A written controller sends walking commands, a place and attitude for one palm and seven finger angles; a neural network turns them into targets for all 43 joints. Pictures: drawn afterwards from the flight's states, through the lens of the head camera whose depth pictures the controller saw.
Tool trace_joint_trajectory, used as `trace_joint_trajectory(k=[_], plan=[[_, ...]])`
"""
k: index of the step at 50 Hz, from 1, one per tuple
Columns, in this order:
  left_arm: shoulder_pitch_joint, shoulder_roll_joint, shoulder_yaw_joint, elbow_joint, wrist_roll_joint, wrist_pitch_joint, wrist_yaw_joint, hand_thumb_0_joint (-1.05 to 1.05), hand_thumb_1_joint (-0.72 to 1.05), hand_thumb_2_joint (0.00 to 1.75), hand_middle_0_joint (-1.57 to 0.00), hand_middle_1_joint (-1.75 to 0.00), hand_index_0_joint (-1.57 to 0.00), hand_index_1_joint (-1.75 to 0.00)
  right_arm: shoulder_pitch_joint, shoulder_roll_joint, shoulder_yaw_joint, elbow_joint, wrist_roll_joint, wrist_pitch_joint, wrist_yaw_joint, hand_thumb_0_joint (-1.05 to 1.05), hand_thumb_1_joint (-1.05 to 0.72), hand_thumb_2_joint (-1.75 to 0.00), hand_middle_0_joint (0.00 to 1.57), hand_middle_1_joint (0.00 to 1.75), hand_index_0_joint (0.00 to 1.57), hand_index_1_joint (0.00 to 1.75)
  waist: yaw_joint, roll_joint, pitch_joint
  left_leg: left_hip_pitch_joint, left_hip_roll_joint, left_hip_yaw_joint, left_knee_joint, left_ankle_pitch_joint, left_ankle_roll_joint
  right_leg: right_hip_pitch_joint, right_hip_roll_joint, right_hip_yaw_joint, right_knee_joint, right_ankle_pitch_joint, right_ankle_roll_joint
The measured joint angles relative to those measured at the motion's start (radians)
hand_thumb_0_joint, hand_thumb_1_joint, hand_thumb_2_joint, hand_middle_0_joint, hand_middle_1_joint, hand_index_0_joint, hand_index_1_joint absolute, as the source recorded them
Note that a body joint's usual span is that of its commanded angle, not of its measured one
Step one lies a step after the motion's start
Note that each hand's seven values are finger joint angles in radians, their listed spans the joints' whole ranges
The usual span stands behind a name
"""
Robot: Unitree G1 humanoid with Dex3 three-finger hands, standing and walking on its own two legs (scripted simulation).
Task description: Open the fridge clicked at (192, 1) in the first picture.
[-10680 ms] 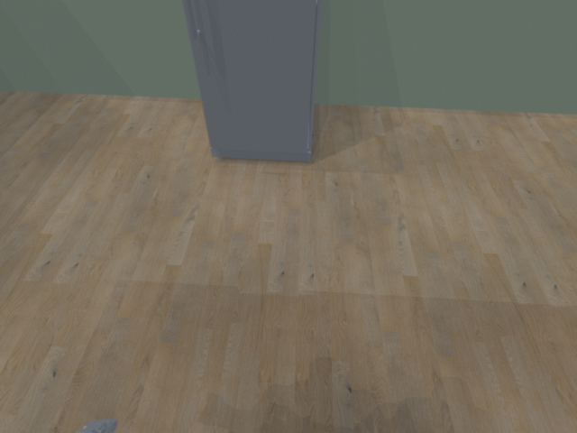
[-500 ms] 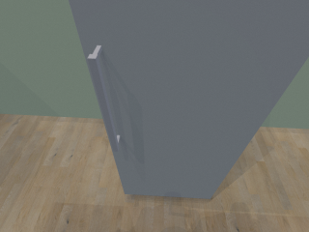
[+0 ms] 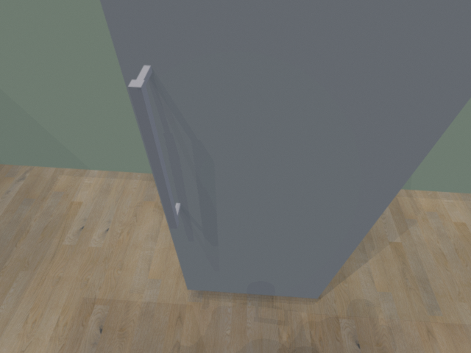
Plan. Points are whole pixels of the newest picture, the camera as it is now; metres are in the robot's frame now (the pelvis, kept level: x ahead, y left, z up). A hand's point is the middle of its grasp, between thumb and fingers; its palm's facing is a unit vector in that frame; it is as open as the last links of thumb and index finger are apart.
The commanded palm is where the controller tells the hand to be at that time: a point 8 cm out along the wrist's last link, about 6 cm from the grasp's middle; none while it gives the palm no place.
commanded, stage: look again from close up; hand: left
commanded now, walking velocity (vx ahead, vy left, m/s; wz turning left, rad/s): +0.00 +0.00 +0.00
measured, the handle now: (163, 165) +0.41 +0.17 +0.09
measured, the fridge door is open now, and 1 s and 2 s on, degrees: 0 0 0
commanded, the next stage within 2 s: raise the hand to about handle height in 0.78 s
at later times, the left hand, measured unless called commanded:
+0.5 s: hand out of the picture +0.01 +0.19 -0.17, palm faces +0.01 -0.97 -0.24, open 7.4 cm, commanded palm none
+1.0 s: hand out of the picture +0.12 +0.19 -0.08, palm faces +0.26 -0.95 -0.18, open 7.5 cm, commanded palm +0.09 +0.24 -0.06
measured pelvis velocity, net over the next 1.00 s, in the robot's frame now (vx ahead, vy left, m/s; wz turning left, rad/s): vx -0.01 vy -0.01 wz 0.03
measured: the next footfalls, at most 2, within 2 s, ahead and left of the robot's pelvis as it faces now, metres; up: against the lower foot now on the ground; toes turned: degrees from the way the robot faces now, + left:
none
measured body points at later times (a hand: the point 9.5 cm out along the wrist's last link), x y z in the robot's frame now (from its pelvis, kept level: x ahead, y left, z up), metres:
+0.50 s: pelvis -0.01 -0.01 +0.00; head +0.01 -0.01 +0.45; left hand +0.01 +0.24 -0.15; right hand +0.03 -0.25 -0.15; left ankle +0.02 +0.12 -0.74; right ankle -0.05 -0.14 -0.74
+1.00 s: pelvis -0.01 -0.01 +0.00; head -0.01 -0.01 +0.45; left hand +0.10 +0.24 -0.06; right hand +0.07 -0.26 -0.13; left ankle +0.02 +0.12 -0.74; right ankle -0.05 -0.14 -0.74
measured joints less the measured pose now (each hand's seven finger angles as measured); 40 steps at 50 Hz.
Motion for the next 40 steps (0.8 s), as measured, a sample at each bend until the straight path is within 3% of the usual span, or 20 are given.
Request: trace_joint_trajectory(k=[40], plan=[[-0.007, -0.001, 0.004, 0.019, -0.002, -0.003, -0.005, 0.0, 0.9, 0.9, -0.2, -0.3, -0.2, -0.3, 0.012, 0.001, -0.001, 0.033, -0.002, -0.001, -0.001, 0.0, -0.9, -0.9, 0.2, 0.3, 0.2, 0.3, 0.001, 0.003, -0.005, 0.013, 0.014, -0.01, -0.048, 0.036, -0.018, 0.003, 0.015, -0.008, -0.024, 0.023, -0.017]])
